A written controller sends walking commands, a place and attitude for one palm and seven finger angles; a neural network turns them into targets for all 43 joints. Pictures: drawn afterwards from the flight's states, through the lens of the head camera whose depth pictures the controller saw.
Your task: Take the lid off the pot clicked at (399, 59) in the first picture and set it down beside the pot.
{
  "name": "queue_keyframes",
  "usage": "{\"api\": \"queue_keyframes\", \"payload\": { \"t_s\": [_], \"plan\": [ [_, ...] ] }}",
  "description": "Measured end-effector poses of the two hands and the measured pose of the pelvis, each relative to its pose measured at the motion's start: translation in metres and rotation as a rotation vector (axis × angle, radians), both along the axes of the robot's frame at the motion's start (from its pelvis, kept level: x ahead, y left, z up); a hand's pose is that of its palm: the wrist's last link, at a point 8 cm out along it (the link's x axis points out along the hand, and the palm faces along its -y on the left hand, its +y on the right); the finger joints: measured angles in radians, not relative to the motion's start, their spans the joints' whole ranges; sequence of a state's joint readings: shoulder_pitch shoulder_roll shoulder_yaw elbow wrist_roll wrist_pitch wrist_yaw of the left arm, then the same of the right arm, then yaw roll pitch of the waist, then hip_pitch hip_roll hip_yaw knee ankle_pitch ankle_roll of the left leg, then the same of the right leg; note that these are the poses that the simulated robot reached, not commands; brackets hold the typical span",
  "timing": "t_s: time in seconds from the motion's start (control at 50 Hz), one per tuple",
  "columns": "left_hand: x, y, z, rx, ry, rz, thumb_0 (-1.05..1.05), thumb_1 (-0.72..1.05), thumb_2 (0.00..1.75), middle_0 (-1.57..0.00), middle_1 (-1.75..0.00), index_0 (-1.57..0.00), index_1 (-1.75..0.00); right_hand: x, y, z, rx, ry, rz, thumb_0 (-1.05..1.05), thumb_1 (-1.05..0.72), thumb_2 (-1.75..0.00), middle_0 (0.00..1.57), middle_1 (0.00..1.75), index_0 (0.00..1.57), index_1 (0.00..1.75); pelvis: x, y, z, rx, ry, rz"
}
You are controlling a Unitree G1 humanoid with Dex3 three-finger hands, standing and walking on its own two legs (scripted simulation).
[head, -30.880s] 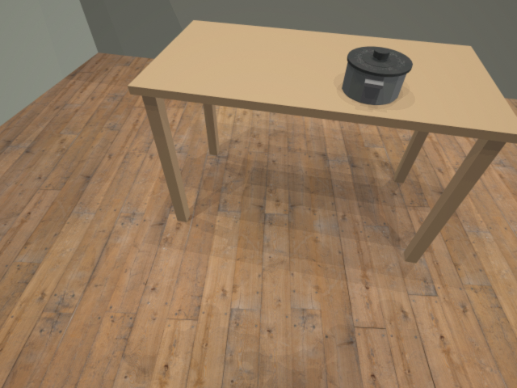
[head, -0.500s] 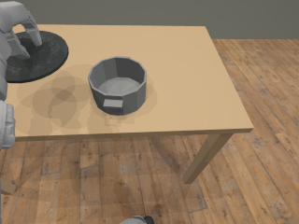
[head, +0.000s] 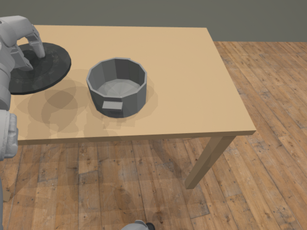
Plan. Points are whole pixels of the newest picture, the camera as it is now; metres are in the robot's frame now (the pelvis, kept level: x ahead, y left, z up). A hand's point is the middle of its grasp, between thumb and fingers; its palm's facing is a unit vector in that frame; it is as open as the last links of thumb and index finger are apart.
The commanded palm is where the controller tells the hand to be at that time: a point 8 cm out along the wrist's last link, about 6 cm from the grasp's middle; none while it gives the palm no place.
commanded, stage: lower the lid onto the table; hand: left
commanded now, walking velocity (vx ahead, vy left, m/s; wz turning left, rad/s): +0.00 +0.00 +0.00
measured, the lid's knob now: (27, 58) +0.49 +0.33 +0.17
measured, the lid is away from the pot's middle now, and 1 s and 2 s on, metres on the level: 0.21 0.21 0.22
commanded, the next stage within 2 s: open the fingers wide in 1.90 s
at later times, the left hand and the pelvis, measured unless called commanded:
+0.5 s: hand (26, 73) +0.45 +0.32 +0.16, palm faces -0.40 -0.15 -0.90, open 7.3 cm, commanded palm +0.50 +0.32 +0.23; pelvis +0.00 -0.02 +0.00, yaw +0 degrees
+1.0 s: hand (35, 76) +0.47 +0.32 +0.13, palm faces -0.43 -0.17 -0.89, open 7.3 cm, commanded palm +0.51 +0.32 +0.20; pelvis +0.02 -0.04 +0.00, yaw -1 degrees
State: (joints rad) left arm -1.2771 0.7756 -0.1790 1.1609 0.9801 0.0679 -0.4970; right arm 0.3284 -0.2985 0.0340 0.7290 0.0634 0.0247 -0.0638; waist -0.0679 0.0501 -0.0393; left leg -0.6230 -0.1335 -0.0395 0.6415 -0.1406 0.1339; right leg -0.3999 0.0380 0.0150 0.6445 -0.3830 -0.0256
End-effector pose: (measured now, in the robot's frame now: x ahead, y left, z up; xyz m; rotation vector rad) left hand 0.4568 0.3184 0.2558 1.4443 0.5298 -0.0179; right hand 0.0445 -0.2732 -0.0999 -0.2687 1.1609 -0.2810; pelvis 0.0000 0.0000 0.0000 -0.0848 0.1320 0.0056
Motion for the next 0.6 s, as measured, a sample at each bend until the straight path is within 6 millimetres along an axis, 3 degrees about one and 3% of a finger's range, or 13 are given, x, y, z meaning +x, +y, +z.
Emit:
{"api": "queue_keyframes", "payload": {
  "t_s": [0.34, 0.6],
  "plan": [
    [-0.008, -0.002, -0.027, -0.007, 0.046, -0.002, 0.01, 0.29, 0.66, -0.65, -0.97, -0.68, -0.98, -0.004, -0.014, 0.002, -0.018, 0.006, -0.007, 0.00, -0.91, -0.90, 0.21, 0.30, 0.21, 0.30, -0.002, -0.014, -0.001, -0.001, 0.002, -0.001],
    [-0.004, -0.002, -0.048, 0.004, 0.096, -0.007, 0.01, 0.30, 0.66, -0.65, -0.97, -0.68, -0.98, -0.012, -0.028, 0.001, -0.038, 0.047, -0.032, 0.00, -0.91, -0.90, 0.21, 0.30, 0.21, 0.30, 0.004, -0.024, -0.001, 0.001, 0.016, -0.009]
  ]
}}
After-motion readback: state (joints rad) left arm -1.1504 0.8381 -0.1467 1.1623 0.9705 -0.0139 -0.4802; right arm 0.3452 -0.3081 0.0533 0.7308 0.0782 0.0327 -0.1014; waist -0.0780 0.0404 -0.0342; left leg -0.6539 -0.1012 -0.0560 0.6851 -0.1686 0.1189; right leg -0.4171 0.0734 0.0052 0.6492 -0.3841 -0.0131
